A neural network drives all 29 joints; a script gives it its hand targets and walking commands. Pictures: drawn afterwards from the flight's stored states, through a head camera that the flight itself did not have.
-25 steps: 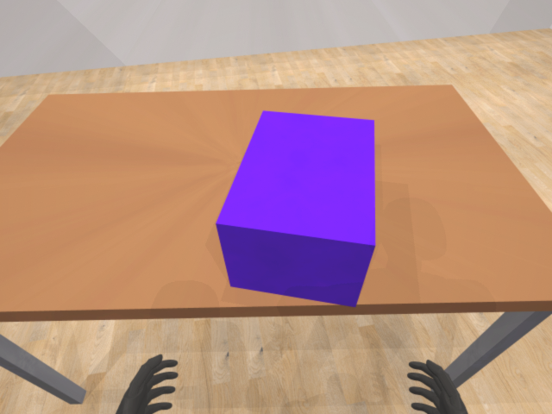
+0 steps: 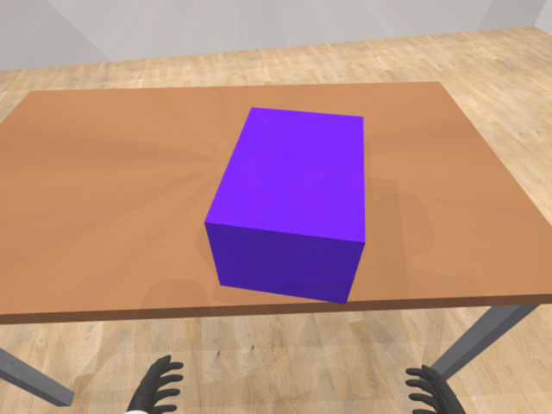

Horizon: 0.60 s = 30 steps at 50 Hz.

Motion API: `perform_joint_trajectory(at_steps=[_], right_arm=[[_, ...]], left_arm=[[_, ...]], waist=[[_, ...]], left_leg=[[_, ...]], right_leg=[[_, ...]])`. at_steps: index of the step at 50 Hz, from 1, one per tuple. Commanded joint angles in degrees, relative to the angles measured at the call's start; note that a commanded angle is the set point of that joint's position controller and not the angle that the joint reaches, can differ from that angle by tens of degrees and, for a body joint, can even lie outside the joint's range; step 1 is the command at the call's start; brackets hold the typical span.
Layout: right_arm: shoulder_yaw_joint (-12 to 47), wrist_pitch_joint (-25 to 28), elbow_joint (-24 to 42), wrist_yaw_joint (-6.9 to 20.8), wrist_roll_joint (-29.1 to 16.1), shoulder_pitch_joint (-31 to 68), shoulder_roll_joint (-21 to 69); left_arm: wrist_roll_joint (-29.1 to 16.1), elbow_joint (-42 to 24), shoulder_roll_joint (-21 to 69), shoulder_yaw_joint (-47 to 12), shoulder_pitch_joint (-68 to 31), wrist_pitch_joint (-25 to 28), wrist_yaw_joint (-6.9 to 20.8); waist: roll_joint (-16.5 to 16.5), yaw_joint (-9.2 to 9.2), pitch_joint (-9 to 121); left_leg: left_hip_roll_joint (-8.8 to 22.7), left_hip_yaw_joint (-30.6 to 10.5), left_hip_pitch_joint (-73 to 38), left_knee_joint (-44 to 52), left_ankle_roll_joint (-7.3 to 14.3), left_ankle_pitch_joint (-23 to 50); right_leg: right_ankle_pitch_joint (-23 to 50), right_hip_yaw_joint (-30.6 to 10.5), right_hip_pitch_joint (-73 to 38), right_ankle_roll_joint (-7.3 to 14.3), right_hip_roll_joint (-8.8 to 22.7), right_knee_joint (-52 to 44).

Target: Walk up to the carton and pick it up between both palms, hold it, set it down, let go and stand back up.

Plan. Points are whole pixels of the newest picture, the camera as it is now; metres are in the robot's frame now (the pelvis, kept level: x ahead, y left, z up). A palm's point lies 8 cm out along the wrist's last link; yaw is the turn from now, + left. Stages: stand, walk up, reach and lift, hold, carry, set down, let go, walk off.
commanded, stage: stand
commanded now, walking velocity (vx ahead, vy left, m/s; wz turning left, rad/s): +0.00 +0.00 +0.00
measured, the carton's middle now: (294, 197) +0.48 +0.00 +0.04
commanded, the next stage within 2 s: none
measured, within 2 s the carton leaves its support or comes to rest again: neither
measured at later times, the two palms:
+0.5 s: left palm out of the picture +0.04 +0.27 -0.11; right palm out of the picture +0.04 -0.24 -0.12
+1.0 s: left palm out of the picture -0.07 +0.28 -0.13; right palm out of the picture -0.04 -0.22 -0.14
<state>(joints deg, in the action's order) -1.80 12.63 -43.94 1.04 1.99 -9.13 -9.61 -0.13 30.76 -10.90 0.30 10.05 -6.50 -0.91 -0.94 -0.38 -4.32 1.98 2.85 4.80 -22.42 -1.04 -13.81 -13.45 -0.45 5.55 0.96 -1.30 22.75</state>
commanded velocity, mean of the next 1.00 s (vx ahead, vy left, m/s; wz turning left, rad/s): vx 0.00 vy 0.00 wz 0.00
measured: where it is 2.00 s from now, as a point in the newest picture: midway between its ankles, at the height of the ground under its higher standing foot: outside the picture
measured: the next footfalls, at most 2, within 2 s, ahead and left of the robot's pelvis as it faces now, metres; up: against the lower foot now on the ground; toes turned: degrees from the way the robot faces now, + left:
none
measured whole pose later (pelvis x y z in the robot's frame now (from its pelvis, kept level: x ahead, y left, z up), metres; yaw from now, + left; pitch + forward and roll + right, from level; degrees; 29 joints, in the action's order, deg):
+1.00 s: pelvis -0.06 +0.03 -0.01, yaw +1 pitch -4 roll +0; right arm -0.6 0.6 -51.7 -0.3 0.5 -21.9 -13.6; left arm 0.9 49.5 -12.4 1.0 25.0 1.0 -0.6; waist 0.8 -0.1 -2.0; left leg -0.4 2.5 13.2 -29.0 1.6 -12.2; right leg -11.5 -0.2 12.9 -1.3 1.2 28.1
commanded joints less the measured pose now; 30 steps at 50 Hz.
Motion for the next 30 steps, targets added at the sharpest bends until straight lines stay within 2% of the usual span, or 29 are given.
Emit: perform_joint_trajectory(at_steps=[1, 2, 4, 6, 9, 12, 16, 19, 22, 30], right_arm=[[-2.7, -6.1, 5.1, -2.2, -1.7, -3.5, -11.4], [-2.5, -7.2, 5.8, -2.1, -1.5, -3.5, -11.0], [-2.3, -8.2, 6.1, -2.0, -1.3, -3.6, -11.0], [-2.2, -8.6, 5.7, -1.7, -1.4, -4.3, -10.8], [-2.3, -9.0, 5.4, -1.5, -1.3, -4.7, -11.1], [-2.2, -9.2, 4.7, -1.3, -1.2, -6.0, -11.6], [-2.1, -9.4, 3.5, -1.2, -1.2, -7.7, -12.3], [-1.9, -9.5, 2.4, -1.3, -1.2, -9.0, -12.3], [-1.7, -9.5, 1.5, -1.4, -1.3, -9.9, -12.6], [-1.1, -10.1, -0.9, -1.5, -1.4, -12.1, -12.3]], left_arm=[[1.6, -0.1, -9.7, 4.7, 7.8, 7.2, 0.3], [1.3, -0.2, -9.8, 4.6, 6.5, 7.9, 0.6], [1.7, -0.5, -9.3, 4.6, 4.9, 9.2, 1.0], [1.5, 0.2, -8.9, 4.5, 4.8, 9.8, 1.1], [1.4, 1.0, -8.6, 4.4, 5.1, 10.0, 1.1], [1.2, 1.7, -9.0, 4.3, 6.1, 10.1, 1.0], [1.0, 3.3, -10.1, 4.2, 8.4, 10.0, 0.7], [1.0, 4.7, -10.2, 3.9, 9.7, 9.9, 0.4], [0.9, 5.9, -10.5, 3.7, 10.9, 9.8, 0.3], [0.9, 9.5, -10.3, 3.1, 13.7, 9.0, 0.0]], waist=[[4.4, -1.14, 11.1], [3.1, -0.39, 9.2], [2.2, -0.16, 10.4], [0.8, 0.31, 7.7], [0.8, 0.53, 2.3], [0.4, 0.69, 0.7], [0.1, 0.55, 2.4], [1.0, 0.50, 2.4], [0.1, 0.47, 3.6], [1.4, 0.12, -1.9]], left_leg=[[3.9, -3.5, 2.1, -3.1, 2.4, 18.8], [4.2, -4.1, 2.8, -2.8, 2.5, 16.6], [4.6, -4.3, 1.4, -3.0, 2.5, 17.8], [4.4, -4.8, 2.7, -2.4, 2.4, 14.9], [4.3, -5.1, 5.4, -1.7, 2.5, 12.6], [4.3, -5.7, 5.6, -1.1, 2.6, 13.2], [4.2, -6.1, 5.0, -0.6, 2.7, 11.3], [3.8, -6.2, 5.3, 0.1, 2.5, 9.1], [3.7, -6.5, 5.1, 0.4, 2.5, 7.2], [3.6, -7.6, 10.7, 3.5, 2.4, -4.2]], right_leg=[[18.1, -3.5, -0.6, 0.2, 6.3, 0.9], [17.3, -3.9, 1.0, 0.2, 6.4, 0.7], [19.7, -4.5, 1.1, 0.6, 6.5, 0.8], [18.4, -4.6, 3.2, 0.8, 6.6, 0.2], [17.2, -4.8, 5.7, 0.6, 6.6, -0.5], [16.6, -4.7, 6.2, 0.6, 6.6, -0.6], [13.7, -4.5, 5.2, 0.7, 6.6, -0.9], [11.1, -4.5, 5.0, 0.6, 6.5, -1.0], [9.0, -4.6, 4.3, 0.5, 6.5, -0.9], [-0.9, -4.8, 7.0, -0.1, 6.2, -2.0]])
